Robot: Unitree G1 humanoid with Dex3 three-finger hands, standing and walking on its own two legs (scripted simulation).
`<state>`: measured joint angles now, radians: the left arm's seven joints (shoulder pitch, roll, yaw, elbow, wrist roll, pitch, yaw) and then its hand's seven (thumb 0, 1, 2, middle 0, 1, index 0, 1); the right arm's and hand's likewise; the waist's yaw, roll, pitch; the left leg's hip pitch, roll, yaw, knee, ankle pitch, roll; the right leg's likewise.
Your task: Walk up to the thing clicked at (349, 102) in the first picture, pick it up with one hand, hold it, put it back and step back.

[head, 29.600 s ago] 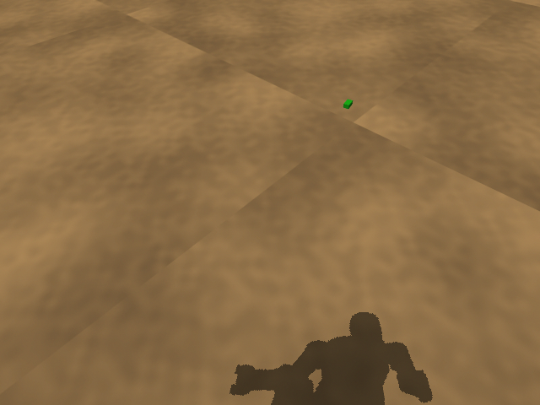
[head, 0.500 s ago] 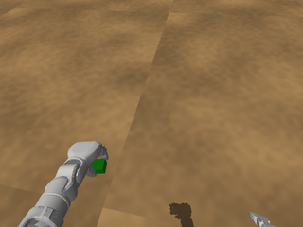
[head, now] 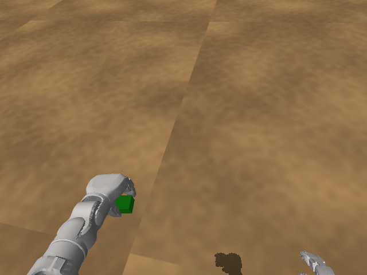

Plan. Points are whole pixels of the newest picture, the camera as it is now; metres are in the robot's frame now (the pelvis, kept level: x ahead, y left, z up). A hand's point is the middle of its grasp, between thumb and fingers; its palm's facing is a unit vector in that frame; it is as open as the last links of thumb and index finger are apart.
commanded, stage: hold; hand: left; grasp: from above
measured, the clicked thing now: (120, 204) +0.31 +0.22 -0.08
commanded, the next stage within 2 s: crouch in 0.94 s
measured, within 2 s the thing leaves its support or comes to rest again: neither
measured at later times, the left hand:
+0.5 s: hand (110, 206) +0.28 +0.22 -0.02, palm faces -0.45 -0.04 -0.89, open 6.7 cm
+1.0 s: hand (108, 206) +0.28 +0.23 -0.03, palm faces -0.46 -0.04 -0.88, open 6.7 cm
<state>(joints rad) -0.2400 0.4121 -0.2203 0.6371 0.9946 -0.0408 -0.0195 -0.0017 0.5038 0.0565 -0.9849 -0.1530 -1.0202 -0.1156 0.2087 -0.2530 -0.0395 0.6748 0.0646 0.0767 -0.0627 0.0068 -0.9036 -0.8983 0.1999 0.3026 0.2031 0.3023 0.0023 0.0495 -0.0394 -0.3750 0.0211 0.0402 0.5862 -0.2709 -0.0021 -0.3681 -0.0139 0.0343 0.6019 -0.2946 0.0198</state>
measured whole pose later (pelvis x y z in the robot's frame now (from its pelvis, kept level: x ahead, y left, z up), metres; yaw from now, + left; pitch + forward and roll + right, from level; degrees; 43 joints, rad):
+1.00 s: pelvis +0.00 +0.00 +0.01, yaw +0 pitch +1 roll +0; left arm -0.23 0.43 -0.22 0.62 0.99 -0.06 -0.05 0.00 0.51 0.04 -0.98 -0.16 -1.02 -0.11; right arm 0.19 -0.25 -0.03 0.67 0.07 0.10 -0.07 0.01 -0.91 -0.90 0.20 0.30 0.20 0.30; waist 0.01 0.04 -0.01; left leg -0.28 0.01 0.05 0.49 -0.22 0.00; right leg -0.28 -0.02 0.04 0.50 -0.25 0.02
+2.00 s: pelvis -0.07 +0.01 -0.24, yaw -1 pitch +34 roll -4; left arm -0.80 0.49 -0.08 1.28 1.19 -0.09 0.33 0.00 0.48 0.05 -1.05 -0.09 -1.07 -0.06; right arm 0.23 -0.22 -0.04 0.75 -0.05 0.00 0.00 0.00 -0.91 -0.90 0.20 0.30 0.21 0.30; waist -0.17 0.05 -0.19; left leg -1.79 0.02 -0.03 1.77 -0.59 0.02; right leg -1.73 0.00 0.00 1.74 -0.62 0.04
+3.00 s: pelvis -0.08 +0.00 -0.41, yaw -5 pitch +35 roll -8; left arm -1.05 0.75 0.06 1.50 1.30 -0.20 0.39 0.00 0.50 0.00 -1.06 -0.05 -1.09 -0.02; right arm 0.18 -0.25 0.06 0.75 -0.14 -0.04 0.13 0.00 -0.92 -0.90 0.20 0.30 0.20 0.30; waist -0.27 -0.01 -0.05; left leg -2.30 0.03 -0.13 2.34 -0.66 0.00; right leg -2.21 0.03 -0.07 2.27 -0.69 0.04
